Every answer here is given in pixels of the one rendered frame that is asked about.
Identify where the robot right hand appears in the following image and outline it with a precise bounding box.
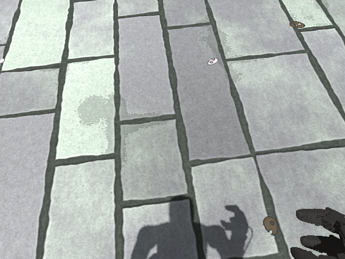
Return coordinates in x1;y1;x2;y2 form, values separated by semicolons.
290;207;345;259

